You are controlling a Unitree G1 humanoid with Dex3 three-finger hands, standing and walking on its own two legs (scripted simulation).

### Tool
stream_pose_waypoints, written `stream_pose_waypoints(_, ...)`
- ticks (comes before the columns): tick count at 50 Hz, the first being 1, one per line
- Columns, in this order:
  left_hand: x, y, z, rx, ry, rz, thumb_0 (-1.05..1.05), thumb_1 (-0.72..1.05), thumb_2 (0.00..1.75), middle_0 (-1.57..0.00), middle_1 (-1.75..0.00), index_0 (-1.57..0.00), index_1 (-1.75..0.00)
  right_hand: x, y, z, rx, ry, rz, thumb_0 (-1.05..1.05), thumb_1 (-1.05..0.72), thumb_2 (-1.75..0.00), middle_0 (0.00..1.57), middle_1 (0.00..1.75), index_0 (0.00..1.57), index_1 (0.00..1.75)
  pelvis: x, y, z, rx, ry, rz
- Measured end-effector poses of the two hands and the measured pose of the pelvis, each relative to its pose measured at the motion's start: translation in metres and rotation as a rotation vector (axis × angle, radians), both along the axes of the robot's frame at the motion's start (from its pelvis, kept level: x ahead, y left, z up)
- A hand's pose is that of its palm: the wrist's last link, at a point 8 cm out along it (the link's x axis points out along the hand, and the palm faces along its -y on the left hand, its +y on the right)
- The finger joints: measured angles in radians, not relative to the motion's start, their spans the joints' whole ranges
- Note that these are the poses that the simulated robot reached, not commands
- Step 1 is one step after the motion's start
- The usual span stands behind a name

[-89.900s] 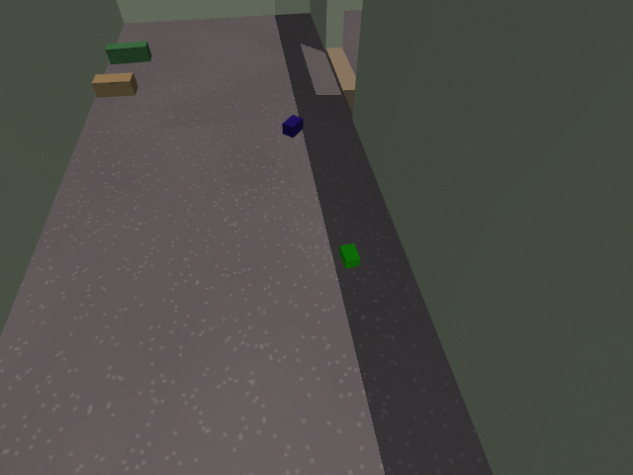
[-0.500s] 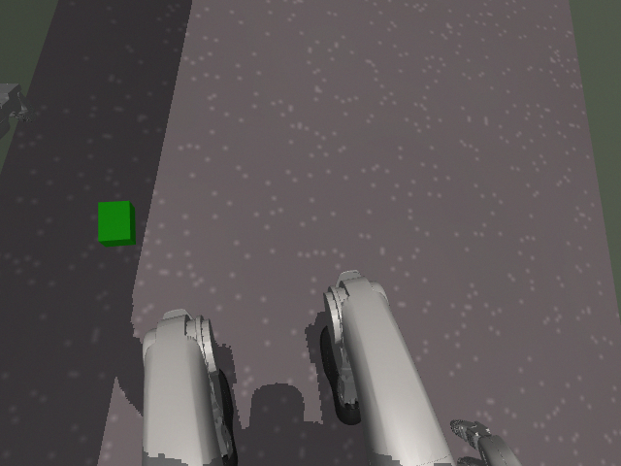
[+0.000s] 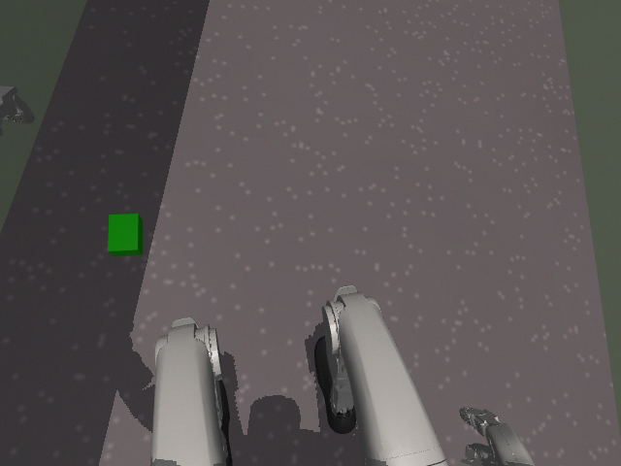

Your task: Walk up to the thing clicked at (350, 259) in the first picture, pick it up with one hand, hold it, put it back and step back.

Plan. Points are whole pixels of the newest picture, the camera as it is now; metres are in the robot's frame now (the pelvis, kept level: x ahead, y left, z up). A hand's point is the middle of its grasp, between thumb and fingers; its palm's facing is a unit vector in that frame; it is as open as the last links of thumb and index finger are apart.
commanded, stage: go down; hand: left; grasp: from above
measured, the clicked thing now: (126, 235) +0.53 +0.26 -0.47
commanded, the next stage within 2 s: approach in 1.08 s
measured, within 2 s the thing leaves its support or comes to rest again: neither
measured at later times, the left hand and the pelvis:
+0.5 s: hand out of the picture +0.49 +0.32 -0.03, palm faces -0.48 +0.01 -0.88, open 14.2 cm; pelvis +0.01 +0.00 +0.03, yaw +0 degrees
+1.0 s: hand out of the picture +0.49 +0.33 -0.01, palm faces -0.47 +0.02 -0.88, open 14.3 cm; pelvis +0.01 +0.00 +0.04, yaw +0 degrees
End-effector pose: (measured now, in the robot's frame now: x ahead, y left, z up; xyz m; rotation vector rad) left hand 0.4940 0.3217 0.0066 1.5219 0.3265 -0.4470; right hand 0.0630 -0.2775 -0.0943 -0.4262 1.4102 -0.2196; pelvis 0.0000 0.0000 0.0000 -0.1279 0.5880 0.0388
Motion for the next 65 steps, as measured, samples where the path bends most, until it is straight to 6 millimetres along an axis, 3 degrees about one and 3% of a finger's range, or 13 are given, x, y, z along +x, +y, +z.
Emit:
stream_pose_waypoints(7,0.003,-0.002,0.012,0.003,-0.005,0.001,0.00,-0.47,0.96,-0.08,-0.96,-0.08,-0.95,0.004,0.005,0.008,0.018,-0.008,-0.010,0.00,-0.91,-0.90,0.20,0.30,0.21,0.30,0.003,0.001,0.012,0.002,-0.002,-0.002)
stream_pose_waypoints(29,0.003,0.003,0.026,0.008,-0.012,0.001,0.00,-0.51,0.99,-0.08,-0.96,-0.07,-0.96,-0.014,0.009,0.030,0.013,0.035,-0.047,0.00,-0.91,-0.90,0.20,0.30,0.21,0.30,0.007,0.005,0.029,-0.001,-0.011,-0.005)
stream_pose_waypoints(65,-0.001,0.011,0.051,0.015,-0.002,0.018,0.00,-0.52,0.98,-0.08,-1.01,-0.08,-1.00,0.001,0.012,0.049,0.028,0.015,-0.043,0.00,-0.92,-0.91,0.20,0.30,0.21,0.30,0.014,0.003,0.052,0.002,-0.023,-0.005)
